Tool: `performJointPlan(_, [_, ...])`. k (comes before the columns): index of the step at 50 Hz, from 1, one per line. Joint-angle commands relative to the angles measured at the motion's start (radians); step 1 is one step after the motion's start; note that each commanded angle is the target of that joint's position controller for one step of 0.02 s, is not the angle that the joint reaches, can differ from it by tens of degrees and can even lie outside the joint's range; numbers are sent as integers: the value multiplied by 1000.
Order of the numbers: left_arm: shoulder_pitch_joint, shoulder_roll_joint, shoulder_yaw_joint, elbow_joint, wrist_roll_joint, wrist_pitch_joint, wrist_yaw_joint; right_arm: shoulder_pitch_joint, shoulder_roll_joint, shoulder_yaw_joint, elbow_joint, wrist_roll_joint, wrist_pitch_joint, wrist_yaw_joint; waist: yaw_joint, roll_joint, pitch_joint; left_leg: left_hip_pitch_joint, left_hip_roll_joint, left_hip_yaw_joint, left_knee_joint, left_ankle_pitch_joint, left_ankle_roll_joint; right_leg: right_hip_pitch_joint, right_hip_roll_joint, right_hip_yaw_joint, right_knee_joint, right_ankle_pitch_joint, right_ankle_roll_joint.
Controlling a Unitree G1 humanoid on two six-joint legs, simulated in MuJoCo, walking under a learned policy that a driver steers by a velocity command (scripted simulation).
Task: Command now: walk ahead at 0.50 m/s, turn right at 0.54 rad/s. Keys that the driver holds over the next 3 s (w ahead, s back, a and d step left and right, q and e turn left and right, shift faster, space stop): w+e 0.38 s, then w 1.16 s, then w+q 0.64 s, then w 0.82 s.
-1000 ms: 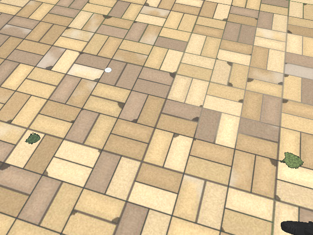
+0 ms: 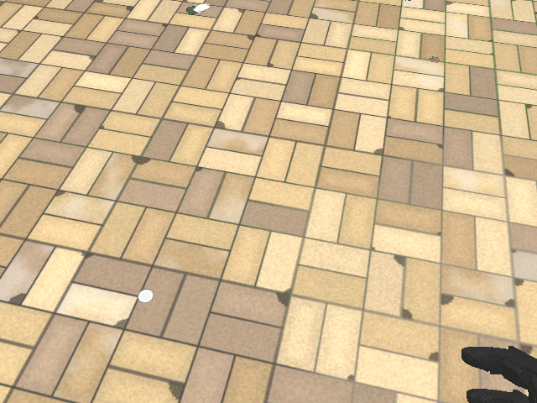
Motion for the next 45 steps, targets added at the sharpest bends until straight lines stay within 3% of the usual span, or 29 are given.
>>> performJointPlan(1, [-8, 137, 16, -109, -12, -25, -1, 296, -161, -65, 10, 10, 12, -9, -168, 189, -171, 683, 433, -615, -193, -355, 211, -632, -93, -39, 495, -18, 25])
performJointPlan(2, [-71, 139, 20, -121, -3, -19, -1, 247, -136, -54, 7, 3, 17, -9, -157, 119, -85, 562, 386, -472, -209, -254, 180, -615, -125, -74, 493, 59, 34])
performJointPlan(3, [-107, 128, 23, -133, 7, -17, -4, 210, -112, -46, 16, 0, 20, -8, -138, 106, -23, 462, 344, -375, -238, -151, 169, -597, -149, -84, 452, 109, 40])
performJointPlan(4, [-113, 114, 26, -140, 6, -12, -9, 188, -97, -40, 22, -7, 20, -8, -115, 130, 3, 393, 314, -298, -264, -84, 158, -562, -175, -88, 423, 142, 41])
performJointPlan(6, [-112, 71, 19, -151, -2, 0, -18, 175, -100, -43, 37, -3, 13, -6, -96, 150, 16, 324, 292, -199, -313, -14, 162, -525, -195, -113, 388, 176, 48])
performJointPlan(8, [-145, 53, 14, -174, 4, 6, -22, 177, -127, -52, 55, 0, 6, -6, -92, 126, 26, 311, 302, -132, -344, 60, 182, -547, -206, -117, 331, 229, 60])
performJointPlan(11, [-196, 43, 7, -191, 6, 2, -33, 179, -158, -61, 78, -1, 8, -9, -100, 97, 25, 337, 294, -21, -352, 166, 177, -553, -210, -128, 193, 374, 65])
performJointPlan(14, [-293, 30, -2, -215, 6, -10, -52, 200, -182, -64, 100, 5, 17, -13, -137, 81, 44, 350, 274, 82, -348, 200, 149, -503, -192, -178, 21, 516, 50])
performJointPlan(17, [-380, 29, -5, -253, 3, -11, -69, 248, -211, -71, 128, 18, 31, -14, -162, 78, 67, 420, 298, 125, -332, 220, 131, -493, -176, -217, -80, 508, 24])
performJointPlan(19, [-404, 44, 1, -276, 4, -9, -78, 262, -230, -77, 141, 29, 44, -15, -155, 86, 72, 482, 319, 152, -285, 334, 114, -480, -155, -245, -120, 429, -5])
performJointPlan(21, [-358, 71, 16, -281, 13, -5, -77, 276, -258, -83, 151, 39, 55, -19, -109, 114, 20, 508, 323, 178, -154, 662, 100, -348, -89, -293, -143, 316, -48])
performJointPlan(22, [-247, 104, 37, -257, 15, -2, -72, 272, -264, -82, 154, 42, 62, -21, -37, 110, -44, 489, 307, 203, -7, 777, 84, -189, -48, -310, -189, 324, -79])
performJointPlan(23, [-84, 154, 66, -211, 12, 2, -57, 281, -238, -69, 156, 37, 61, -24, 46, 84, -127, 364, 273, 230, 196, 725, 54, 77, -29, -292, -234, 398, -113])
performJointPlan(24, [43, 248, 88, -184, 14, 11, -35, 316, -151, -37, 125, -1, 50, -20, 59, -92, -242, 26, 197, 246, 544, 216, 6, 432, -254, 45, -225, 414, -202])
performJointPlan(25, [11, 280, 80, -203, 6, 0, -38, 373, -100, -10, 108, 0, 25, -7, -12, -231, -402, -225, 29, 79, 832, -467, -31, 591, -466, 561, -391, 291, -368])
performJointPlan(26, [4, 193, 56, -203, 13, -11, -47, 276, -202, -37, 103, 39, 7, 6, 46, -93, -361, -311, 84, -45, 880, -426, -21, 544, -446, 487, -434, 241, -321])
performJointPlan(27, [-33, 167, 46, -194, 18, -19, -48, 198, -197, -34, 75, 59, -1, 9, 34, -80, -213, -346, 119, -22, 847, -363, -6, 407, -403, 326, -440, 286, -280])
performJointPlan(28, [-96, 143, 37, -187, 18, -25, -49, 177, -177, -29, 77, 42, -3, 1, -11, -5, -125, -318, 163, -15, 757, -287, -3, 259, -356, 215, -454, 366, -244])
performJointPlan(29, [-144, 108, 25, -191, 25, -31, -48, 181, -181, -35, 86, 23, 5, -4, -45, -19, -85, -260, 188, -18, 690, -242, -8, 152, -325, 143, -475, 464, -229])
performJointPlan(30, [-172, 93, 19, -197, 33, -36, -47, 214, -175, -35, 98, 20, 17, -3, -77, -35, -69, -200, 200, -23, 668, -208, -13, 77, -305, 105, -508, 503, -226])
performJointPlan(33, [-177, 105, 23, -174, 28, -56, -42, 234, -132, -28, 112, 9, 45, -6, -103, -24, -42, -174, 201, -11, 577, -132, -48, -11, -295, 26, -582, 568, -245])
performJointPlan(36, [-149, 116, 25, -142, 28, -58, -29, 140, -110, -20, 87, 2, 47, -7, -79, -16, 5, -227, 198, -10, 402, 43, -70, -9, -267, -52, -612, 573, -222])
performJointPlan(39, [-111, 130, 27, -112, 23, -53, -21, 43, -87, -9, 68, 10, 36, 6, -39, -22, 34, -189, 163, 11, 200, 208, -64, -4, -241, -111, -618, 518, -184])
performJointPlan(42, [-52, 147, 33, -72, 14, -48, -21, -36, -88, -5, 44, 20, 29, 21, -6, -28, 61, -176, 136, 17, 96, 241, -48, 50, -274, -100, -606, 463, -177])
performJointPlan(45, [-28, 156, 39, -42, 8, -36, -16, -63, -108, -10, 23, 19, 23, 37, -13, -38, 70, -197, 123, 5, 27, 153, -8, 161, -325, -76, -550, 511, -158])
Next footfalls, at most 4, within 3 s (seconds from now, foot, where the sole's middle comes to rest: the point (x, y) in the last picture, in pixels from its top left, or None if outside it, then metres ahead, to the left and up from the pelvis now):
0.46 right None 0.37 -0.19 -0.76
0.98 left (325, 310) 0.73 -0.07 -0.76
1.54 right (439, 258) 0.93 -0.40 -0.76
2.08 left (376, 169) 1.27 -0.23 -0.76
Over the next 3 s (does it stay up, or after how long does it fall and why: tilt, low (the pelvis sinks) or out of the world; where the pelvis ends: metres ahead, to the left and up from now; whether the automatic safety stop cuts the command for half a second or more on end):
stays up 1.61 -0.34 0.02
